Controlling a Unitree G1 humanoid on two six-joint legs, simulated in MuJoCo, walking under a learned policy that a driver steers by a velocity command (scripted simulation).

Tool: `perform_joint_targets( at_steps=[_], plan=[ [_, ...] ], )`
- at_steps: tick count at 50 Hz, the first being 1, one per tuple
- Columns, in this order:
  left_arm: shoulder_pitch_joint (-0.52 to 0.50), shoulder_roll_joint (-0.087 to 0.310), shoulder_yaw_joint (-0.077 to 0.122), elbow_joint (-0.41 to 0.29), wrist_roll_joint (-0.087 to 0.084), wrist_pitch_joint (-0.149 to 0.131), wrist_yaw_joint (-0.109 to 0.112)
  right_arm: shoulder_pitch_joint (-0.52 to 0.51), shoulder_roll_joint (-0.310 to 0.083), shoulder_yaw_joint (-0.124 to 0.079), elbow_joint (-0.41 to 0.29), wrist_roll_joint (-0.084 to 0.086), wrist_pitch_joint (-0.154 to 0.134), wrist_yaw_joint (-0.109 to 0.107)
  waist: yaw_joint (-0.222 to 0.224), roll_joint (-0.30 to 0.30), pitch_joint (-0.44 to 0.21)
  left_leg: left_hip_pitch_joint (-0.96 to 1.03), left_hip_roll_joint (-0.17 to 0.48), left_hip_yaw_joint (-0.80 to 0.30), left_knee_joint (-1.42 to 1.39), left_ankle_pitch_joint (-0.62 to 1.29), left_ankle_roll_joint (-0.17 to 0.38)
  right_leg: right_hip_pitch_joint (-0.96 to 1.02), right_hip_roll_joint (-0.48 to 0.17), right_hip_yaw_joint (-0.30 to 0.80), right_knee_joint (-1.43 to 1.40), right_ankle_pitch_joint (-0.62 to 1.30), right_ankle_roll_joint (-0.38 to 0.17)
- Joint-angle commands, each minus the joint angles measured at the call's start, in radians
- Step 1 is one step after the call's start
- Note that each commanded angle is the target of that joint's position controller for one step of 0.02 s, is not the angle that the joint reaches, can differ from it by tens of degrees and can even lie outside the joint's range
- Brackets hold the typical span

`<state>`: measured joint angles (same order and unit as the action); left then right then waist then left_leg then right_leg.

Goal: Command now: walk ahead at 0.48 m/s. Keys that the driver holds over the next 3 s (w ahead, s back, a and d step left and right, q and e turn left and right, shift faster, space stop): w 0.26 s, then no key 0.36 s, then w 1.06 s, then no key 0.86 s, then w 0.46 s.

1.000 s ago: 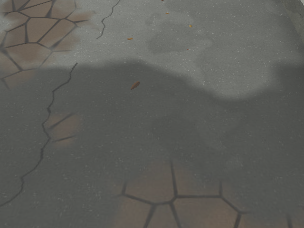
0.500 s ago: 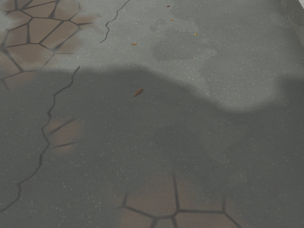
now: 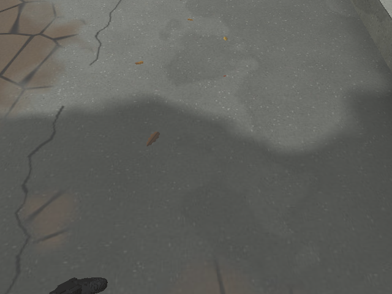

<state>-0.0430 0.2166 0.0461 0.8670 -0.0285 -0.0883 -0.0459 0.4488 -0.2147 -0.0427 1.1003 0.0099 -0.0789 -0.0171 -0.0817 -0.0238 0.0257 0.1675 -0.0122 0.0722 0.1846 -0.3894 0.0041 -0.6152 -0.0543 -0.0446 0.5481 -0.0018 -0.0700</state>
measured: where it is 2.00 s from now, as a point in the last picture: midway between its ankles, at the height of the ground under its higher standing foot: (179, 189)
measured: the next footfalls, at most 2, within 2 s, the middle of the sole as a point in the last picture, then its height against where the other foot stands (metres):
right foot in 0.04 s outside the picture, level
left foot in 0.54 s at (161, 291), level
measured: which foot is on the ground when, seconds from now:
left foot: down 0.00-0.04, up 0.06-0.52, down 0.54-0.94, up 0.96-1.00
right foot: up 0.00-0.02, down 0.04-0.54, up 0.56-0.94, down 0.96-1.00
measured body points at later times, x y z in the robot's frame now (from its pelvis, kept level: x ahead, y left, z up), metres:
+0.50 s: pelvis +0.27 -0.02 +0.01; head +0.30 -0.01 +0.46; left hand +0.27 +0.24 -0.13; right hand +0.46 -0.26 -0.10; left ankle +0.44 +0.11 -0.70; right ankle +0.19 -0.12 -0.73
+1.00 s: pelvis +0.40 -0.03 +0.01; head +0.39 -0.05 +0.46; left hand +0.42 +0.25 -0.11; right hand +0.50 -0.29 -0.13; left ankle +0.43 +0.10 -0.71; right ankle +0.39 -0.13 -0.73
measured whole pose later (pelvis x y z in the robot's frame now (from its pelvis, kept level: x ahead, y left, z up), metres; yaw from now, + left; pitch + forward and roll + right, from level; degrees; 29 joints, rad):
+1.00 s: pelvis +0.40 -0.03 +0.01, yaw +0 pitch +3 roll +2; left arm 0.28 0.24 0.07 1.05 0.00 -0.06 0.02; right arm 0.20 -0.27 -0.08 0.96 0.03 -0.04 -0.02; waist 0.04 0.03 -0.08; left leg -0.42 -0.01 0.03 0.66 -0.32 0.05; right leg -0.29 -0.03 -0.04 0.51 -0.28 -0.05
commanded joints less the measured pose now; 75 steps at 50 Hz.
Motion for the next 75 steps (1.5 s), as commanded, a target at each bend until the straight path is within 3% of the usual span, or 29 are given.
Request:
perform_joint_targets(
  at_steps=[1, 2, 3, 4, 6, 7, 9, 15, 22, 26, 27, 28, 29, 30, 32, 34, 46, 47, 48, 49, 52, 58, 66, 68, 70, 71, 72, 73, 75],
  plan=[
    [0.106, 0.153, 0.052, -0.029, -0.001, -0.018, -0.003, -0.02, -0.186, -0.039, -0.038, -0.001, 0.01, -0.006, 0.157, 0.154, -0.043, -0.047, 0.261, -0.054, 0.242, 1.016, 0.125, 0.243, 0.076, -0.048, -0.013, -0.071, -0.058],
    [0.292, 0.201, 0.077, 0.027, -0.002, -0.014, 0.004, -0.037, -0.172, -0.032, -0.051, -0.005, 0.014, -0.004, 0.241, 0.15, -0.151, -0.165, 0.214, -0.025, 0.467, 1.001, 0.092, 0.512, 0.067, -0.028, -0.002, -0.054, -0.091],
    [0.462, 0.28, 0.097, 0.065, 0.018, -0.008, 0.016, 0.004, -0.114, -0.013, -0.076, -0.016, 0.01, 0.001, 0.254, -0.006, -0.304, -0.474, 0.123, 0.006, 0.824, 0.634, 0.054, 0.865, -0.159, 0.278, 0.001, -0.146, -0.177],
    [0.491, 0.295, 0.089, 0.08, 0.027, -0.008, 0.009, 0.107, 0.015, 0.023, -0.07, -0.002, -0.019, 0.014, 0.18, -0.243, -0.456, -0.747, -0.056, -0.121, 1.118, -0.162, 0.019, 1.066, -0.352, 0.78, -0.187, -0.342, -0.308],
    [0.343, 0.166, 0.052, 0.06, 0.011, -0.017, 0.011, -0.101, -0.137, -0.015, -0.122, 0.045, -0.059, 0.019, 0.183, -0.118, -0.206, -0.909, 0.049, -0.177, 1.225, -0.079, 0.058, 0.842, -0.28, 0.594, -0.27, -0.314, -0.208],
    [0.256, 0.141, 0.042, 0.042, 0.018, -0.023, 0.01, -0.148, -0.142, -0.019, -0.134, 0.038, -0.063, 0.009, 0.145, -0.011, -0.141, -0.861, 0.104, -0.159, 1.167, 0.021, 0.063, 0.674, -0.25, 0.475, -0.297, -0.202, -0.185],
    [0.199, 0.086, 0.025, 0.046, 0.04, -0.033, 0.002, -0.124, -0.118, -0.032, -0.129, 0.017, -0.038, 0.0, 0.072, -0.016, -0.086, -0.743, 0.163, -0.16, 1.08, 0.104, 0.067, 0.469, -0.19, 0.327, -0.35, -0.094, -0.165],
    [0.287, 0.15, 0.031, 0.085, 0.038, -0.03, 0.036, -0.249, -0.103, -0.038, -0.19, -0.006, -0.002, -0.008, 0.063, -0.011, 0.02, -0.836, 0.183, -0.123, 0.791, 0.267, 0.006, 0.389, -0.161, 0.172, -0.427, 0.151, -0.18],
    [0.372, 0.157, 0.023, 0.124, 0.027, 0.003, 0.055, -0.421, -0.077, -0.016, -0.231, -0.005, -0.005, 0.017, 0.121, -0.049, -0.022, -0.669, 0.074, -0.061, 0.392, 0.504, 0.007, 0.484, -0.113, 0.041, -0.31, 0.354, -0.109],
    [0.326, 0.165, 0.029, 0.129, 0.016, 0.025, 0.064, -0.31, -0.15, -0.04, -0.2, -0.022, -0.02, 0.026, 0.041, -0.044, -0.086, -0.508, 0.035, -0.06, 0.24, 0.501, 0.066, 0.581, -0.112, 0.073, -0.102, 0.377, -0.053],
    [0.365, 0.151, 0.025, 0.127, 0.03, 0.023, 0.065, -0.235, -0.215, -0.058, -0.178, -0.034, -0.026, 0.021, 0.034, 0.022, -0.155, -0.343, 0.101, -0.111, 0.254, 0.879, 0.095, 0.529, -0.045, 0.04, 0.039, 0.283, -0.009],
    [0.488, 0.068, 0.0, 0.141, 0.047, 0.014, 0.059, -0.178, -0.253, -0.058, -0.171, -0.05, -0.02, 0.016, 0.083, 0.174, -0.296, -0.017, 0.296, -0.299, 0.347, 1.222, 0.22, 0.297, 0.038, 0.014, 0.281, -0.146, 0.046],
    [0.542, 0.027, -0.017, 0.168, 0.033, 0.017, 0.055, -0.145, -0.175, -0.036, -0.157, -0.039, -0.005, 0.019, 0.068, 0.285, -0.406, 0.062, 0.419, -0.463, 0.309, 1.219, 0.341, 0.194, 0.091, 0.061, 0.484, -0.671, 0.089],
    [0.486, 0.107, 0.004, 0.164, 0.013, 0.031, 0.053, -0.166, -0.136, -0.023, -0.16, -0.02, 0.003, 0.027, 0.058, 0.198, -0.375, -0.026, 0.38, -0.462, 0.258, 0.94, 0.321, 0.16, 0.058, 0.124, 0.558, -0.725, 0.094],
    [0.36, 0.137, 0.02, 0.134, 0.005, 0.064, 0.07, -0.283, -0.156, -0.025, -0.182, -0.011, 0.013, 0.023, 0.071, 0.11, -0.198, -0.243, 0.32, -0.407, 0.142, 0.409, 0.253, 0.075, 0.01, 0.089, 0.566, -0.621, 0.098],
    [0.335, 0.144, 0.032, 0.119, 0.012, 0.083, 0.082, -0.334, -0.198, -0.041, -0.193, -0.016, 0.025, 0.011, 0.094, 0.158, -0.129, -0.414, 0.283, -0.407, 0.004, -0.063, 0.215, 0.111, -0.016, 0.066, 0.522, -0.504, 0.087],
    [0.403, 0.087, 0.037, 0.186, 0.026, 0.037, 0.07, -0.329, -0.18, -0.056, -0.197, 0.031, 0.034, -0.011, 0.176, 0.128, -0.072, -0.616, 0.2, -0.23, -0.001, -0.224, 0.154, 0.462, 0.042, -0.048, -0.041, -0.282, -0.006],
    [0.465, 0.092, 0.037, 0.208, 0.028, 0.036, 0.069, -0.36, -0.143, -0.046, -0.211, 0.029, 0.037, -0.01, 0.201, 0.075, -0.047, -0.676, 0.155, -0.182, 0.108, -0.216, 0.119, 0.506, 0.009, 0.007, -0.127, -0.348, -0.031],
    [0.561, 0.132, 0.042, 0.229, 0.033, 0.03, 0.071, -0.395, -0.067, -0.027, -0.237, 0.018, 0.036, -0.003, 0.218, -0.124, -0.051, -0.828, 0.063, -0.068, 0.445, -0.145, 0.057, 0.604, -0.181, 0.283, -0.281, -0.534, -0.083],
    [0.551, 0.242, 0.061, 0.212, 0.03, 0.026, 0.068, -0.402, -0.053, -0.027, -0.267, 0.016, 0.019, 0.002, 0.19, -0.269, 0.029, -1.059, -0.016, -0.027, 0.638, -0.079, 0.046, 0.614, -0.329, 0.589, -0.423, -0.773, -0.168],
    [0.4, 0.167, 0.04, 0.159, 0.033, -0.015, 0.064, -0.369, -0.149, -0.05, -0.24, 0.015, -0.009, 0.014, 0.11, -0.139, 0.054, -1.115, 0.077, -0.136, 0.78, 0.129, 0.064, 0.581, -0.279, 0.497, -0.435, -0.636, -0.12],
    [0.49, 0.125, 0.026, 0.173, 0.028, -0.018, 0.069, -0.459, -0.079, -0.043, -0.245, 0.005, -0.004, 0.019, 0.138, -0.093, 0.026, -0.954, 0.082, -0.073, 0.603, 0.383, 0.011, 0.559, -0.176, 0.208, -0.448, -0.215, -0.084],
    [0.578, 0.154, 0.043, 0.2, 0.01, 0.005, 0.071, -0.638, -0.067, -0.018, -0.314, 0.025, -0.012, 0.058, 0.194, -0.108, 0.107, -0.838, 0.061, -0.027, 0.349, 0.354, 0.029, 0.639, -0.215, 0.134, -0.396, -0.062, -0.091],
    [0.56, 0.17, 0.053, 0.201, 0.006, 0.013, 0.07, -0.601, -0.096, -0.025, -0.316, 0.022, -0.016, 0.063, 0.156, -0.125, 0.092, -0.748, 0.043, -0.017, 0.312, 0.298, 0.061, 0.664, -0.238, 0.129, -0.339, 0.082, -0.079],
    [0.509, 0.172, 0.055, 0.186, 0.004, 0.019, 0.071, -0.375, -0.162, -0.062, -0.254, 0.019, -0.017, 0.055, 0.03, -0.12, -0.043, -0.427, -0.014, 0.022, 0.287, 0.306, 0.109, 0.628, -0.191, 0.064, -0.103, 0.455, -0.043],
    [0.481, 0.156, 0.048, 0.164, 0.012, 0.017, 0.069, -0.178, -0.218, -0.088, -0.202, 0.016, -0.016, 0.046, -0.054, -0.082, -0.179, -0.117, 0.06, -0.059, 0.332, 0.322, 0.153, 0.458, -0.145, 0.028, 0.137, 0.394, -0.008],
    [0.544, 0.056, 0.019, 0.13, 0.024, 0.0, 0.063, -0.028, -0.319, -0.11, -0.172, -0.007, -0.006, 0.036, -0.054, 0.167, -0.349, 0.282, 0.334, -0.484, 0.292, 0.191, 0.285, 0.058, 0.003, -0.021, 0.548, -0.031, 0.062],
    [0.547, 0.033, 0.01, 0.14, 0.01, -0.031, 0.054, -0.02, -0.277, -0.088, -0.162, -0.004, -0.002, 0.04, -0.038, 0.285, -0.448, 0.29, 0.43, -0.807, 0.113, 0.096, 0.342, -0.063, 0.076, 0.127, 0.758, -0.554, 0.06],
    [0.398, 0.126, 0.037, 0.102, -0.022, -0.052, 0.052, -0.193, -0.16, -0.052, -0.196, 0.002, -0.006, 0.043, -0.001, 0.159, -0.188, 0.018, 0.345, -0.517, 0.098, 0.144, 0.256, -0.166, -0.041, 0.121, 0.831, -0.434, 0.023]
  ],
)
Over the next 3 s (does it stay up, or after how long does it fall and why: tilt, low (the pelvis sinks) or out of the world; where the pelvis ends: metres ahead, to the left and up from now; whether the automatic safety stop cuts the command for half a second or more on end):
stays up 1.09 -0.01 0.02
